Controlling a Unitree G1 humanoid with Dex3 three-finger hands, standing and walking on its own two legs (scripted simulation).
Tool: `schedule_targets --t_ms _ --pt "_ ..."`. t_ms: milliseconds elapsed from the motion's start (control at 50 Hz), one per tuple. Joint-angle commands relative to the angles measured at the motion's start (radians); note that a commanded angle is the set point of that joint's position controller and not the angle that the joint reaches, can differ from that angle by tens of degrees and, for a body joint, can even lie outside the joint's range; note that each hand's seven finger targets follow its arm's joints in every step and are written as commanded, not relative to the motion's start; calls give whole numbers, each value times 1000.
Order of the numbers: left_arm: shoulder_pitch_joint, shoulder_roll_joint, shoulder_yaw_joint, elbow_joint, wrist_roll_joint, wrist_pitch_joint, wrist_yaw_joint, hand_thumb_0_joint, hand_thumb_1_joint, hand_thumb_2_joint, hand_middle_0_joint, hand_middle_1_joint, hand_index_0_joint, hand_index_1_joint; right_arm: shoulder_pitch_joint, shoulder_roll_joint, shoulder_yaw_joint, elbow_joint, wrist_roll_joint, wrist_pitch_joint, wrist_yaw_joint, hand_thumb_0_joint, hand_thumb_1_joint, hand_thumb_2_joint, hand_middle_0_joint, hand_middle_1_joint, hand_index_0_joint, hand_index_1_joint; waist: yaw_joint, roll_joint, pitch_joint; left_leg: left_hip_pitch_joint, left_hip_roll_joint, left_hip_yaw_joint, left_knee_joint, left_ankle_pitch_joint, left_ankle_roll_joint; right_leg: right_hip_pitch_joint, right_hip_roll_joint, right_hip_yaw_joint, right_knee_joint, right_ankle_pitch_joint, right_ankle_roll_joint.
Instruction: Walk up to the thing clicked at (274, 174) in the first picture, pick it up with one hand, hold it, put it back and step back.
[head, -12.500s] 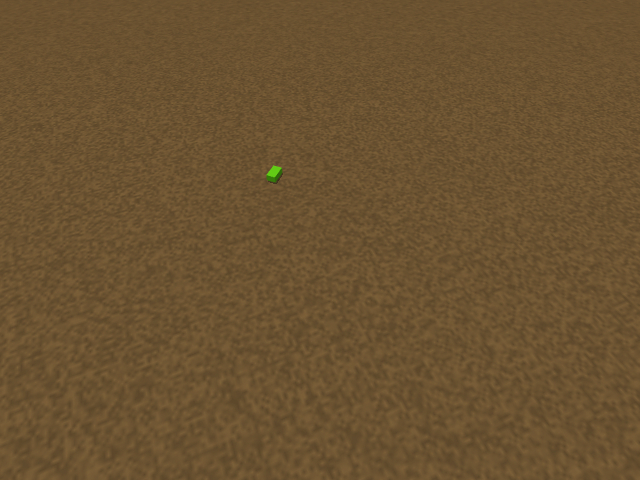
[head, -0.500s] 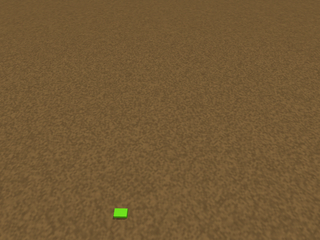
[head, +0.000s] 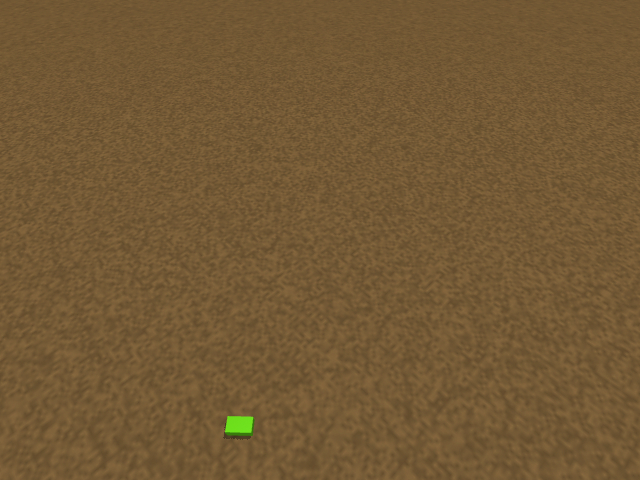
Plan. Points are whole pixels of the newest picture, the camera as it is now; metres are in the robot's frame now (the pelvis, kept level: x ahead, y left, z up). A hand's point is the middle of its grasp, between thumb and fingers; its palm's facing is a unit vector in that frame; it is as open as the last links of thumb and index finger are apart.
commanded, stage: stand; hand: left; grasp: from above
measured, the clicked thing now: (240, 425) +0.41 +0.25 -0.77
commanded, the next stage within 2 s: rise first in 0.48 s
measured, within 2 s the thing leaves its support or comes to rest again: neither
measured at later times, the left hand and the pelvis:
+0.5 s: hand out of the picture +0.07 +0.26 -0.15, palm faces -0.02 -0.94 -0.35, open 7.4 cm; pelvis +0.00 +0.00 +0.00, yaw +0 degrees
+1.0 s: hand out of the picture +0.13 +0.26 -0.19, palm faces -0.07 -0.91 -0.40, open 11.0 cm; pelvis -0.01 +0.01 -0.04, yaw +0 degrees
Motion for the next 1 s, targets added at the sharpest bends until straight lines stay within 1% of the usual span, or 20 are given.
schedule_targets --t_ms 0,220,480,540,560,580,600,620,640,660,680,700,720,740,780,800,840,860,920,980 --pt "-28 224 40 -60 2 -25 15 0 899 900 -200 -300 -200 -300 -31 -204 -44 -57 -2 -23 -13 0 -900 -900 200 300 200 300 -4 -14 -73 21 115 -88 -31 166 41 4 -160 119 -39 220 1" --pt "-33 224 39 -61 0 -19 13 0 899 900 -200 -300 -200 -300 -35 -208 -45 -53 -2 -23 -14 0 -900 -900 200 300 200 300 -3 -8 -53 5 115 -92 -45 150 38 -5 -156 117 -38 172 -1" --pt "-37 223 39 -64 1 -21 16 0 899 900 -200 -300 -200 -300 -34 -209 -46 -51 -3 -26 -14 0 -900 -900 200 300 200 300 -4 -12 -67 17 118 -91 -41 186 41 5 -162 118 -31 207 -2" --pt "-33 218 37 -61 4 -19 15 0 899 900 -200 -300 -200 -300 -38 -206 -46 -51 -3 -22 -15 0 -900 -900 200 300 200 300 -2 -19 -48 4 115 -90 -44 149 42 -9 -159 119 -39 182 -1" --pt "-31 221 38 -61 4 -20 15 0 885 867 -266 -291 -261 -295 -38 -209 -47 -52 -2 -22 -14 0 -866 -890 198 299 198 299 -4 -12 -66 18 116 -88 -43 150 43 -3 -159 117 -36 187 -1" --pt "-382 49 39 -412 -55 -108 29 0 805 857 -288 -371 -248 -375 -38 -45 2 -325 69 -74 -35 0 -895 -895 200 300 200 300 -125 11 11 -148 -35 43 41 14 38 -236 -35 30 42 82 20" --pt "-519 127 66 -384 -51 -106 35 0 725 842 -297 -446 -260 -455 6 -72 -8 -267 69 -74 -45 0 -883 -892 200 300 200 300 -89 -15 -39 -145 -38 36 62 -11 44 -184 -39 19 54 30 23" --pt "-269 208 117 -159 -26 -60 39 0 645 812 -329 -511 -300 -535 53 -103 -25 -271 74 -60 -57 0 -904 -900 200 300 200 300 -58 -37 -29 -170 -38 40 76 -13 42 -185 -31 8 62 -3 17" --pt "-228 212 129 -93 -5 -37 23 0 565 784 -352 -540 -330 -563 66 -99 -37 -288 65 -53 -58 0 -907 -900 200 300 200 300 -48 -76 -58 -209 -44 39 124 -13 47 -201 -35 8 87 -17 16" --pt "-308 226 134 -113 12 -37 7 0 485 765 -347 -620 -341 -626 71 -95 -44 -318 62 -55 -58 0 -910 -901 200 300 200 300 -45 -85 -87 -236 -43 35 162 -12 51 -227 -34 9 128 -6 16" --pt "-357 249 153 -157 42 -51 -3 0 405 755 -368 -646 -358 -657 79 -91 -61 -336 43 -65 -60 0 -907 -902 200 300 200 300 -34 -59 -191 -240 -45 33 203 31 49 -216 -41 15 182 56 16" --pt "-213 257 190 -66 70 -33 -7 0 325 746 -370 -704 -367 -708 111 -94 -78 -347 36 -67 -58 0 -909 -902 200 300 200 300 -21 -39 -245 -273 -54 30 241 60 45 -215 -46 16 221 94 13" --pt "-130 251 202 -67 97 -20 -16 0 245 734 -376 -730 -378 -728 111 -88 -84 -379 31 -67 -48 0 -906 -901 200 300 200 300 10 -26 -263 -316 -60 30 271 64 42 -212 -46 17 254 93 9" --pt "-102 236 201 -118 111 -12 -19 0 165 735 -389 -725 -384 -732 114 -84 -88 -413 31 -68 -44 0 -900 -900 200 300 200 300 25 2 -291 -323 -66 34 283 80 39 -199 -46 21 272 113 6" --pt "-75 195 193 -182 121 26 -10 0 5 714 -423 -720 -408 -737 114 -77 -94 -453 34 -70 -42 0 -887 -896 200 300 200 300 27 21 -297 -318 -63 31 287 106 31 -222 -32 16 280 121 2" --pt "-81 174 179 -208 127 52 -6 0 -75 697 -430 -724 -417 -738 104 -77 -93 -479 38 -71 -40 0 -880 -893 200 300 200 300 15 24 -274 -322 -56 23 287 103 27 -242 -23 5 283 102 -1" --pt "-93 176 181 -261 145 97 1 0 -226 691 -467 -685 -441 -713 94 -79 -97 -524 41 -72 -34 0 -902 -899 201 300 200 300 1 3 -274 -348 -45 9 319 112 27 -284 -13 -8 312 91 -2" --pt "-94 186 185 -270 156 113 5 0 -245 692 -469 -671 -441 -701 78 -73 -94 -541 43 -72 -33 0 -923 -905 201 300 200 300 4 -10 -246 -380 -46 9 338 70 29 -316 -14 -7 321 48 0" --pt "-93 149 175 -329 170 131 11 0 -236 667 -510 -635 -478 -668 97 -60 -94 -569 35 -91 -28 0 -949 -911 201 300 200 300 -16 -21 -254 -458 -39 7 423 24 33 -408 -11 -11 401 2 4" --pt "-49 177 207 -401 196 128 19 0 -203 636 -539 -614 -511 -644 112 -44 -93 -600 32 -110 -25 0 -953 -912 201 300 200 300 -12 -17 -300 -534 -41 11 512 -7 38 -474 -18 -2 482 -20 7"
